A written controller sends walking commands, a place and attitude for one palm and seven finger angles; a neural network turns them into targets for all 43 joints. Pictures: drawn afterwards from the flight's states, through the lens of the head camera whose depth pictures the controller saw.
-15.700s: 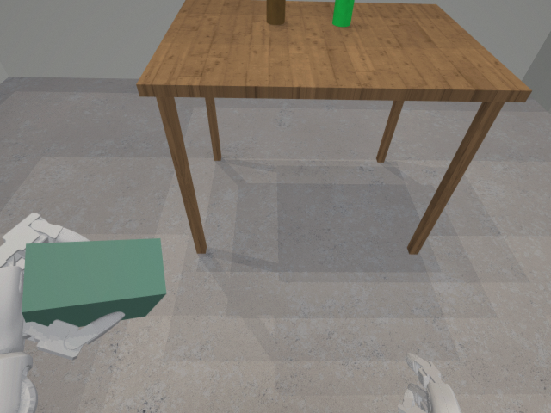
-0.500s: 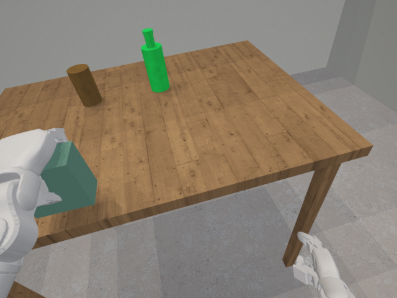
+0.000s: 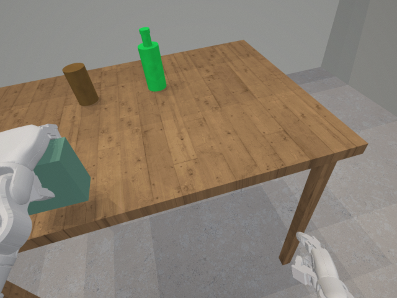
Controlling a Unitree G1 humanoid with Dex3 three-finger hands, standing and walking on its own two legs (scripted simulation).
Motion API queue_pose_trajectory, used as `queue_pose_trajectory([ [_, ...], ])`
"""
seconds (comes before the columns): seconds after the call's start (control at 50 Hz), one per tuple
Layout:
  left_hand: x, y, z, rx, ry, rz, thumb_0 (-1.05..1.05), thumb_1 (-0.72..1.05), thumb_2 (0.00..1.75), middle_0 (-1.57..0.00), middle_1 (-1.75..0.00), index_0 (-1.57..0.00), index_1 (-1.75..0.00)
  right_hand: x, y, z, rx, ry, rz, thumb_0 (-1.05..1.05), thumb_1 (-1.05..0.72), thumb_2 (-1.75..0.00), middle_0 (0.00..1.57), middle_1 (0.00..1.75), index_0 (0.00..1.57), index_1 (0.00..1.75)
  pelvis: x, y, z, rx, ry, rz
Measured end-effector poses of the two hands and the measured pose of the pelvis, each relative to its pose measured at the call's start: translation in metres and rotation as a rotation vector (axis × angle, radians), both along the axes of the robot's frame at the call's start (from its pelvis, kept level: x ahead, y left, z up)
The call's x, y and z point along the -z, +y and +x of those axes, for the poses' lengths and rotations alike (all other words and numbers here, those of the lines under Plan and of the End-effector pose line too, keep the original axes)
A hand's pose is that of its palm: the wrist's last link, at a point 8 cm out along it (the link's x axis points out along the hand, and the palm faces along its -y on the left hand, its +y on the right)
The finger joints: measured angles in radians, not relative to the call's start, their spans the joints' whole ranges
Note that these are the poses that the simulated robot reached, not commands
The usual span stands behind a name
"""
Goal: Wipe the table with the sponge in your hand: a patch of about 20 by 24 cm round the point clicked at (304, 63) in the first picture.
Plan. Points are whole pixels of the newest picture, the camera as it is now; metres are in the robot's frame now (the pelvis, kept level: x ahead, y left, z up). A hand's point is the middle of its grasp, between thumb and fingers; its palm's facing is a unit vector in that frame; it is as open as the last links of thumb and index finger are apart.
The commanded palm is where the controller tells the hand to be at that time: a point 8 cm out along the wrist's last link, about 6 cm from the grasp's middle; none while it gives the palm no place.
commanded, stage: lower the sponge onto the table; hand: left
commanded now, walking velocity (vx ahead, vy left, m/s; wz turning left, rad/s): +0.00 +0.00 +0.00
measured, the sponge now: (52, 183) +0.25 +0.34 +0.13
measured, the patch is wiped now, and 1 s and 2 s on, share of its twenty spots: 0.00 0.00 0.00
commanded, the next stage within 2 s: wipe forward along the first lane in 1.46 s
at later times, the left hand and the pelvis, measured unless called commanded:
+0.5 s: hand (41, 165) +0.26 +0.35 +0.17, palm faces +0.05 -0.03 -1.00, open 10.3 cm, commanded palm +0.22 +0.33 +0.25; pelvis +0.00 +0.01 +0.00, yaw +0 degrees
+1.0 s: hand (52, 176) +0.26 +0.33 +0.14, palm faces +0.01 -0.04 -1.00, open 10.3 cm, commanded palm +0.22 +0.33 +0.22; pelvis +0.01 +0.01 +0.00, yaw +0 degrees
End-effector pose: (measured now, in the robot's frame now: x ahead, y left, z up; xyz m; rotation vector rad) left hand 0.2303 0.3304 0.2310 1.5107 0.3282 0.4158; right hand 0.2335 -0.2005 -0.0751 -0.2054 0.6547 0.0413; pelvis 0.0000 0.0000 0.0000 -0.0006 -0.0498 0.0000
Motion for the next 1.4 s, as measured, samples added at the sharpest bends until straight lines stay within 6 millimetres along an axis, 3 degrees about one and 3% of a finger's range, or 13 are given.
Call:
queue_pose_trajectory([
  [0.18, 0.007, 0.000, 0.007, 0.024, 0.013, -0.003, -0.01, -0.51, 1.02, -0.69, -1.33, -0.73, -1.32, 0.003, 0.004, -0.002, -0.001, 0.010, -0.022, 0.01, -0.90, -0.90, 0.20, 0.29, 0.20, 0.30, 0.000, 0.003, -0.001, -0.015, -0.002, -0.004],
  [0.34, -0.001, -0.004, 0.016, 0.046, -0.030, 0.005, -0.01, -0.51, 1.02, -0.69, -1.33, -0.73, -1.32, 0.000, 0.016, 0.001, -0.010, -0.001, 0.018, 0.01, -0.90, -0.90, 0.20, 0.30, 0.20, 0.30, -0.001, 0.006, 0.001, 0.003, 0.006, -0.001],
  [0.48, 0.005, 0.008, 0.012, -0.026, 0.002, -0.017, -0.01, -0.51, 1.02, -0.69, -1.33, -0.73, -1.32, 0.000, 0.016, 0.006, -0.015, 0.004, 0.022, 0.01, -0.90, -0.90, 0.21, 0.30, 0.20, 0.30, -0.001, 0.009, 0.003, -0.001, 0.016, -0.003],
  [0.62, 0.021, -0.004, 0.007, 0.047, 0.038, -0.026, -0.01, -0.51, 1.02, -0.69, -1.33, -0.73, -1.32, 0.000, 0.016, 0.009, -0.020, 0.003, -0.004, 0.01, -0.90, -0.90, 0.20, 0.30, 0.20, 0.30, -0.001, 0.010, 0.005, -0.008, 0.011, -0.004],
  [0.78, 0.019, -0.002, 0.011, 0.025, -0.016, -0.010, -0.01, -0.51, 1.02, -0.69, -1.33, -0.73, -1.32, 0.000, 0.020, 0.010, -0.030, 0.011, 0.005, 0.01, -0.90, -0.90, 0.20, 0.30, 0.20, 0.30, -0.001, 0.008, 0.007, -0.006, 0.013, -0.004],
  [0.88, 0.023, 0.007, 0.012, -0.031, 0.016, -0.022, -0.01, -0.51, 1.02, -0.69, -1.33, -0.73, -1.32, 0.000, 0.017, 0.010, -0.023, 0.014, 0.011, 0.01, -0.90, -0.90, 0.20, 0.30, 0.20, 0.30, -0.001, 0.006, 0.008, -0.006, 0.017, -0.004],
  [1.06, 0.034, -0.007, 0.005, 0.052, 0.050, -0.022, -0.01, -0.51, 1.02, -0.69, -1.33, -0.73, -1.32, 0.001, 0.007, 0.008, -0.008, 0.011, -0.010, 0.01, -0.90, -0.90, 0.20, 0.30, 0.20, 0.30, 0.000, 0.005, 0.011, -0.005, 0.015, -0.004],
  [1.28, 0.042, 0.007, -0.002, -0.026, 0.048, -0.026, -0.01, -0.51, 1.02, -0.69, -1.33, -0.73, -1.32, 0.006, 0.001, 0.002, 0.005, 0.038, -0.018, 0.01, -0.90, -0.90, 0.20, 0.30, 0.20, 0.30, 0.000, 0.002, 0.010, -0.012, 0.017, -0.006],
  [1.4, 0.042, 0.000, -0.001, 0.018, 0.044, -0.022, -0.01, -0.51, 1.02, -0.69, -1.33, -0.73, -1.32, 0.005, 0.001, 0.001, 0.012, 0.026, -0.017, 0.01, -0.90, -0.90, 0.20, 0.30, 0.20, 0.30, 0.000, 0.003, 0.010, -0.012, 0.018, -0.007],
])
